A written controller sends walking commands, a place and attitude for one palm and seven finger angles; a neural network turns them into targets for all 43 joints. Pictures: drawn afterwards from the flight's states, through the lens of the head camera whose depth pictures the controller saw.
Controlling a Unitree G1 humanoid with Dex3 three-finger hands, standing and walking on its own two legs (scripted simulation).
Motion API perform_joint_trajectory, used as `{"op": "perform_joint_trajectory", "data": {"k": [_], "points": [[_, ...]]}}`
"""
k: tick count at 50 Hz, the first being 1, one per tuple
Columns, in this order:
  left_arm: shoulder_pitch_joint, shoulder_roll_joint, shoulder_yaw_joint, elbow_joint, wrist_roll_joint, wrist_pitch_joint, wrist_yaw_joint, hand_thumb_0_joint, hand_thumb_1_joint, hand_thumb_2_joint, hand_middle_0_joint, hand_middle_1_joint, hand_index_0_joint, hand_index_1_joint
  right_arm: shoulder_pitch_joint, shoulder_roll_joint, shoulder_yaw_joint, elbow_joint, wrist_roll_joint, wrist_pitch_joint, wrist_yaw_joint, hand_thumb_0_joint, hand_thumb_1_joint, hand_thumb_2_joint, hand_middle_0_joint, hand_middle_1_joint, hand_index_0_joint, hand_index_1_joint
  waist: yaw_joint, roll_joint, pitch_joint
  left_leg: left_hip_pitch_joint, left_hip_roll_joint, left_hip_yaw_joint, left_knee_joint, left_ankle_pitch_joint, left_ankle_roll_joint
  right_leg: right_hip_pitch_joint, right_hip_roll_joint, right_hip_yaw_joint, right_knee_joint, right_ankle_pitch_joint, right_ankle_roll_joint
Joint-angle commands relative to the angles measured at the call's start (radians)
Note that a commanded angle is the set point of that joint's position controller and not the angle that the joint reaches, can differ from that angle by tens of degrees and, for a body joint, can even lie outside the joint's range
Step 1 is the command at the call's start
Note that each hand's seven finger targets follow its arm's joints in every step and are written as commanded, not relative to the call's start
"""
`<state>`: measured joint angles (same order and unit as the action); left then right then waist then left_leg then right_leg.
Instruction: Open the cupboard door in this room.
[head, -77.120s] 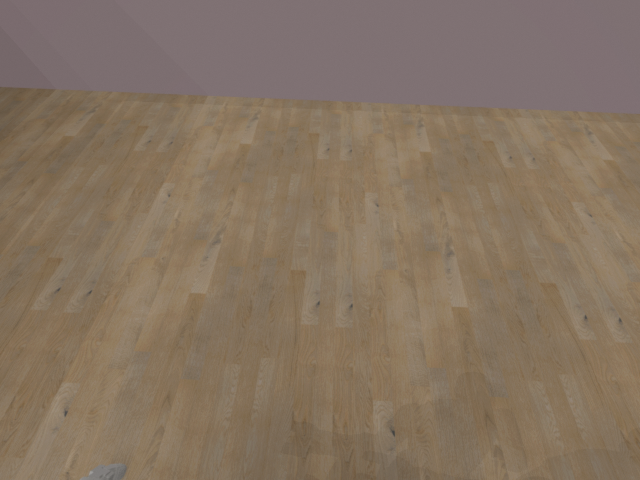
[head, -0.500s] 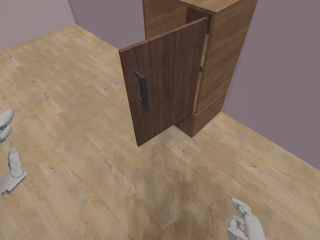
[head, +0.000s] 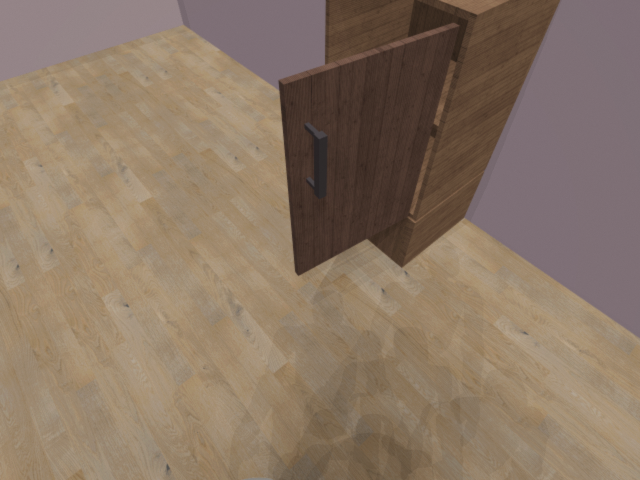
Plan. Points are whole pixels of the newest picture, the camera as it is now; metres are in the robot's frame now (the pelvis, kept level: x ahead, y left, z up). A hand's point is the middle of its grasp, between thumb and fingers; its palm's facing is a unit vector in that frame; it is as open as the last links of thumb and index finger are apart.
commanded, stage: let the arm hang, fingers relaxed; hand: left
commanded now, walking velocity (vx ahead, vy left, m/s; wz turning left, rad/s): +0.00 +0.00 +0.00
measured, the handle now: (315, 161) +0.69 +0.06 -0.05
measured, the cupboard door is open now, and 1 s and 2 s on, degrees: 83 83 83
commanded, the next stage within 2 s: look to check the result in 0.58 s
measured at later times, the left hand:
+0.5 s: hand out of the picture +0.01 +0.17 -0.17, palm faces +0.02 -0.98 -0.18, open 7.3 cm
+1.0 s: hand out of the picture +0.01 +0.16 -0.17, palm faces +0.03 -0.98 -0.20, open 7.4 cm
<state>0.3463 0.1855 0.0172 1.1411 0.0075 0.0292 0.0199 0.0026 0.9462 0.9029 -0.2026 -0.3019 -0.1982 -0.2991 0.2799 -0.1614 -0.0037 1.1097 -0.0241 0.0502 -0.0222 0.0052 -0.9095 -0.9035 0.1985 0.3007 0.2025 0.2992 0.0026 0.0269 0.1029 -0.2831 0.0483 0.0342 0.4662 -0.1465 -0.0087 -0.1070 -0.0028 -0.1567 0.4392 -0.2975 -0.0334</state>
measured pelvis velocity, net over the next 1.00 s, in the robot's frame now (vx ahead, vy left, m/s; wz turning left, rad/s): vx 0.03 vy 0.00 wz -0.02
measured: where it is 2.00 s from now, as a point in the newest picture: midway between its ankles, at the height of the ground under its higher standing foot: outside the picture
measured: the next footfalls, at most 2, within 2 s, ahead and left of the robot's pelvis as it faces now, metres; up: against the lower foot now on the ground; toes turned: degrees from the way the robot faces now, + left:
none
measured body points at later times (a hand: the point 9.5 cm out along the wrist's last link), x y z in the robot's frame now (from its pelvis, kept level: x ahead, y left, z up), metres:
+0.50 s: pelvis +0.01 +0.01 +0.00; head +0.02 +0.00 +0.45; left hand +0.01 +0.22 -0.16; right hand -0.02 -0.19 -0.17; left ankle +0.07 +0.13 -0.74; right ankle -0.03 -0.09 -0.74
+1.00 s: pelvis +0.03 +0.00 +0.00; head +0.05 -0.02 +0.45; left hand +0.01 +0.21 -0.15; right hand +0.01 -0.22 -0.17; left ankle +0.07 +0.13 -0.74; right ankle -0.03 -0.09 -0.74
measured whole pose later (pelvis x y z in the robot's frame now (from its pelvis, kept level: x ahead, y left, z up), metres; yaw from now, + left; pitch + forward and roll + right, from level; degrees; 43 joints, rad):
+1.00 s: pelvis +0.03 +0.00 +0.00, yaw -1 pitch -2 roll +0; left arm 0.29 0.11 0.02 1.15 0.01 -0.01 0.04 0.01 0.90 0.90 -0.20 -0.30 -0.20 -0.30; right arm 0.25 -0.15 -0.01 1.16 -0.03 0.02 -0.03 0.01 -0.92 -0.90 0.20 0.30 0.20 0.30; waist -0.01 0.03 0.08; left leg -0.22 0.04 0.06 0.42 -0.17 -0.01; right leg -0.06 -0.02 -0.13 0.41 -0.32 -0.03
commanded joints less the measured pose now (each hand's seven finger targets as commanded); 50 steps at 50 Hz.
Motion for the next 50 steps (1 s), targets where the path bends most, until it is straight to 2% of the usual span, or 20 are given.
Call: {"op": "perform_joint_trajectory", "data": {"k": [1,6,10,13,20,25,33,39,50], "points": [[0.004,0.082,0.010,-0.017,-0.003,-0.026,0.007,0.000,0.900,0.900,-0.200,-0.300,-0.200,-0.300,0.047,-0.087,-0.021,-0.011,0.003,-0.025,-0.012,0.000,-0.900,-0.900,0.200,0.300,0.200,0.300,-0.021,-0.019,-0.012,0.091,0.056,-0.067,-0.088,-0.046,0.035,-0.133,-0.117,0.120,-0.153,-0.050,-0.030],[0.030,0.059,0.009,0.005,-0.003,-0.024,0.013,0.000,0.900,0.900,-0.200,-0.300,-0.200,-0.300,0.070,-0.063,-0.020,0.014,0.001,-0.025,-0.013,0.000,-0.900,-0.900,0.200,0.300,0.200,0.300,-0.019,-0.037,0.019,0.078,0.052,-0.065,-0.107,-0.077,0.035,-0.154,-0.111,0.117,-0.140,-0.079,-0.026],[0.040,0.049,0.012,0.009,-0.001,-0.026,0.016,0.000,0.900,0.900,-0.200,-0.300,-0.200,-0.300,0.077,-0.047,-0.020,0.023,0.001,-0.030,-0.013,0.000,-0.900,-0.900,0.200,0.300,0.200,0.300,-0.015,-0.035,0.014,0.072,0.051,-0.061,-0.114,-0.061,0.036,-0.142,-0.110,0.112,-0.124,-0.053,-0.020],[0.037,0.036,0.013,0.005,-0.001,-0.028,0.019,0.000,0.900,0.900,-0.200,-0.300,-0.200,-0.300,0.080,-0.033,-0.020,0.028,-0.001,-0.032,-0.014,0.000,-0.900,-0.900,0.200,0.300,0.200,0.300,-0.014,-0.034,0.035,0.061,0.047,-0.058,-0.114,-0.051,0.035,-0.146,-0.110,0.114,-0.122,-0.042,-0.019],[0.024,0.028,0.018,-0.005,-0.001,-0.033,0.021,0.000,0.900,0.900,-0.200,-0.300,-0.200,-0.300,0.078,-0.021,-0.019,0.033,-0.001,-0.039,-0.014,0.000,-0.900,-0.900,0.200,0.300,0.200,0.300,-0.012,-0.005,0.027,0.058,0.048,-0.052,-0.109,0.001,0.033,-0.119,-0.114,0.115,-0.115,0.009,-0.017],[0.020,0.028,0.018,-0.006,-0.001,-0.033,0.020,0.000,0.900,0.900,-0.200,-0.300,-0.200,-0.300,0.074,-0.025,-0.021,0.029,-0.001,-0.040,-0.015,0.000,-0.900,-0.900,0.200,0.300,0.200,0.300,-0.013,-0.004,0.024,0.070,0.048,-0.053,-0.106,0.015,0.034,-0.115,-0.113,0.118,-0.119,0.021,-0.015],[0.016,0.031,0.017,-0.009,-0.003,-0.038,0.021,0.000,0.900,0.900,-0.200,-0.300,-0.200,-0.300,0.063,-0.042,-0.020,0.029,0.001,-0.044,-0.017,0.000,-0.900,-0.900,0.200,0.300,0.200,0.300,-0.016,-0.013,-0.018,0.113,0.058,-0.049,-0.094,0.089,0.036,-0.086,-0.116,0.119,-0.121,0.088,-0.012],[0.020,0.038,0.016,-0.005,-0.002,-0.039,0.022,0.000,0.900,0.900,-0.200,-0.300,-0.200,-0.300,0.049,-0.051,-0.018,0.027,0.003,-0.043,-0.017,0.000,-0.900,-0.900,0.200,0.300,0.200,0.300,-0.014,-0.033,-0.013,0.127,0.059,-0.050,-0.089,0.112,0.037,-0.083,-0.115,0.118,-0.131,0.109,-0.009],[0.022,0.039,0.014,-0.003,-0.003,-0.042,0.023,0.000,0.900,0.900,-0.200,-0.300,-0.200,-0.300,0.032,-0.058,-0.014,0.032,0.002,-0.044,-0.019,0.000,-0.900,-0.900,0.200,0.300,0.200,0.300,-0.015,-0.025,-0.012,0.131,0.059,-0.042,-0.079,0.136,0.032,-0.063,-0.122,0.118,-0.143,0.161,-0.007]]}}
